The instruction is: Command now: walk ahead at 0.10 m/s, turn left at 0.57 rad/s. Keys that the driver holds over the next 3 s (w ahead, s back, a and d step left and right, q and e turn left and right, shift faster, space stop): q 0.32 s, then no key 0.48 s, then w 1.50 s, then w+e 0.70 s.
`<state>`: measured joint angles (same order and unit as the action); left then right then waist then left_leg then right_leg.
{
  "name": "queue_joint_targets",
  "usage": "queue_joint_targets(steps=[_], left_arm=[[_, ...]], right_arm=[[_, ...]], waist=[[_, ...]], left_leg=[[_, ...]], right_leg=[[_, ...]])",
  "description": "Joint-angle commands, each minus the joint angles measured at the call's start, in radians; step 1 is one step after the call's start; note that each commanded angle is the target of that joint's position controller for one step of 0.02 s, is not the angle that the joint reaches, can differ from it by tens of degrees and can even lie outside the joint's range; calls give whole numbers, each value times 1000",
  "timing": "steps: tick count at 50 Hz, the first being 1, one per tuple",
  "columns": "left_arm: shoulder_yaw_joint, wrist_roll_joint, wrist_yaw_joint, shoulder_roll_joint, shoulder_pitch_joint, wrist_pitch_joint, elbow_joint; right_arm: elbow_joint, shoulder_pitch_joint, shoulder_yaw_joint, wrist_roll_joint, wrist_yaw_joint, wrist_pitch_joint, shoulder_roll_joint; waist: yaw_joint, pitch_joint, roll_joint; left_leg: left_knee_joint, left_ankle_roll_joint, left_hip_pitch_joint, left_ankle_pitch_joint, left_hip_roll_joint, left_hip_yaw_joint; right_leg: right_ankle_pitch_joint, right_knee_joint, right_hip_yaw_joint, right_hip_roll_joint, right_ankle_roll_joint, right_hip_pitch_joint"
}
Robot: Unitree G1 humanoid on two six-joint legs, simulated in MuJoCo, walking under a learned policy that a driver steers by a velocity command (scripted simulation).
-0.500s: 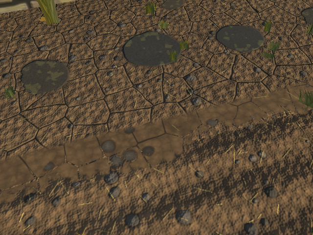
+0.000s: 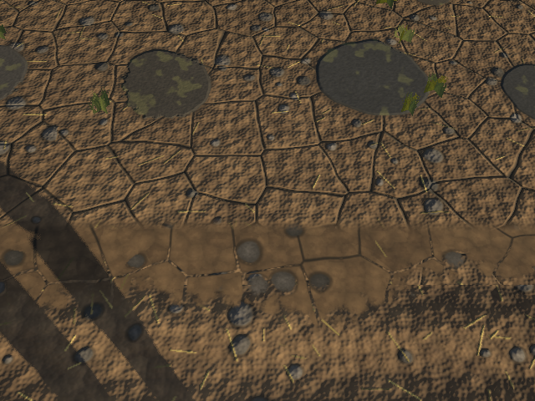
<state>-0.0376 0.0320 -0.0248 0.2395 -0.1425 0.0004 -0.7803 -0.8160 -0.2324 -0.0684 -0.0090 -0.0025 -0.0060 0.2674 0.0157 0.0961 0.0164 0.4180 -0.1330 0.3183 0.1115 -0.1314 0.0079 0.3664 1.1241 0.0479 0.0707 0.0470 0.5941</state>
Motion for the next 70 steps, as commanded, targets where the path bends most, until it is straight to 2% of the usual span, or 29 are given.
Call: queue_joint_targets(steps=[1,6,11,14,16,17,18,19,21,22,23,28,34,36,37,38,40,42,45,47,50,54,55,56,57,58,60,65,70], left_arm=[[-23,1,-5,84,-130,-23,24],[-24,-5,-10,99,-11,-35,73],[-17,-23,-17,104,17,-20,102],[-14,-37,-22,110,-35,-6,105],[-14,-31,-30,114,-123,8,87],[-27,-13,-39,176,-126,14,89],[-39,-6,-39,271,-39,7,129],[-42,-5,-29,247,-75,-1,117],[-14,-18,-14,144,-17,0,124],[-11,-14,-13,136,11,0,132],[-10,-12,-15,137,5,1,131],[-12,-15,-10,142,-86,12,90],[-23,-10,8,177,-108,-6,42],[-21,-17,8,167,-111,-10,26],[-13,-20,12,137,-124,-2,34],[2,-32,15,84,-143,2,42],[0,-18,6,105,-107,-11,-2],[-11,-11,15,131,-89,-10,-21],[-10,4,31,110,-68,-8,-19],[-12,2,36,108,-44,5,-7],[-18,-3,48,114,-45,30,-6],[-23,-10,43,92,-223,45,-81],[-35,-6,33,125,-325,53,-116],[-58,3,23,230,-428,62,-126],[-65,-2,30,258,-462,57,-148],[-51,-3,32,210,-364,54,-127],[-34,-10,35,151,-238,67,-90],[-15,-22,32,113,-340,93,-159],[-3,-19,27,97,-381,90,-202]], right_arm=[[68,-26,-39,-3,4,-5,152],[83,-63,-48,-8,10,21,165],[98,-69,-55,-18,6,33,172],[110,-37,-57,-15,1,40,176],[124,18,-53,3,3,44,166],[136,0,-39,10,7,42,113],[153,-66,-25,16,11,38,58],[130,-63,-49,-22,16,41,157],[97,-73,-53,-21,10,50,156],[90,-78,-51,-17,3,57,148],[85,-83,-46,-14,-5,63,139],[90,5,-17,1,-6,75,95],[52,12,12,14,11,74,74],[23,-22,20,3,20,54,79],[25,-17,17,-15,28,38,124],[27,53,11,-14,30,31,177],[20,98,39,-5,20,16,89],[-23,35,33,-5,28,17,116],[-54,-41,9,-10,23,28,170],[-62,-56,6,-14,19,18,157],[-71,-44,-1,-10,15,-10,153],[-68,27,-8,4,7,-26,149],[-63,35,3,-5,6,-32,111],[-23,64,31,1,-2,-41,19],[-7,86,15,-15,-1,-42,81],[-19,69,8,-24,-7,-42,108],[-55,22,12,-18,-29,-49,90],[-52,89,24,-32,-43,-33,60],[19,277,44,-25,-44,-30,27]], waist=[[-32,-194,-72],[16,-159,-110],[30,-148,-134],[5,-158,-149],[-54,-151,-127],[-33,-151,-1],[26,-141,220],[-3,-147,163],[36,-103,60],[45,-109,96],[37,-114,138],[-21,-140,135],[-29,-135,176],[-1,-135,119],[-18,-167,34],[-77,-133,-138],[-51,-93,-123],[-17,-77,-166],[21,60,-211],[29,92,-197],[12,56,-148],[-92,-6,-87],[-132,-33,-12],[-174,-76,235],[-158,-27,228],[-87,41,97],[-24,40,48],[-36,-9,59],[-66,32,67]], left_leg=[[-99,-122,-86,-446,259,245],[-121,-105,-132,-92,258,369],[-68,-105,-159,-161,261,457],[-25,-79,-153,-286,249,509],[29,-5,-71,-184,188,497],[146,57,17,49,110,403],[327,112,200,414,-66,178],[533,128,185,508,-31,124],[665,143,149,397,5,148],[697,152,152,352,0,138],[717,164,158,337,-5,131],[523,193,134,329,19,117],[94,151,-101,284,59,1],[-156,120,-266,26,101,41],[-162,96,-366,-25,211,162],[-117,39,-275,-202,324,267],[-115,39,-139,-54,289,227],[-163,42,-136,296,226,221],[-276,-51,-114,690,326,379],[-318,-102,-136,648,387,451],[-301,-109,-223,463,373,388],[-159,-49,5,354,271,219],[-24,-20,131,345,222,164],[308,35,292,368,92,16],[501,29,389,448,55,18],[602,14,399,368,123,77],[603,23,352,206,184,58],[597,86,393,58,206,-31],[372,115,383,-31,183,-93]], right_leg=[[-54,-48,-17,-16,13,-62],[-57,-178,18,-28,18,-9],[21,-323,28,-81,-8,-88],[47,-476,26,-117,-35,-214],[-105,-755,25,-105,-51,-399],[-113,-878,159,51,-87,-482],[-340,-910,441,306,-191,-542],[-533,-852,444,343,-296,-456],[-580,-823,258,216,-266,-401],[-586,-813,188,158,-233,-417],[-659,-800,149,133,-229,-437],[-707,-769,122,134,-245,-552],[-648,-733,138,121,-239,-497],[-579,-700,133,106,-173,-410],[-442,-672,112,81,-123,-328],[-200,-702,16,-27,-87,-315],[-173,-758,17,-30,-72,-454],[-91,-690,-26,-65,-82,-438],[68,-527,-104,-108,-99,-218],[80,-419,-77,-68,-109,-127],[68,-432,-66,-44,-116,-105],[-107,-697,-140,-112,-121,-550],[-50,-741,-52,-64,-126,-717],[284,-940,349,184,-192,-816],[424,-1039,617,322,-268,-730],[429,-1027,557,305,-278,-642],[219,-1039,370,208,-231,-583],[-364,-1007,121,126,-220,-653],[-555,-1007,27,93,-227,-617]])
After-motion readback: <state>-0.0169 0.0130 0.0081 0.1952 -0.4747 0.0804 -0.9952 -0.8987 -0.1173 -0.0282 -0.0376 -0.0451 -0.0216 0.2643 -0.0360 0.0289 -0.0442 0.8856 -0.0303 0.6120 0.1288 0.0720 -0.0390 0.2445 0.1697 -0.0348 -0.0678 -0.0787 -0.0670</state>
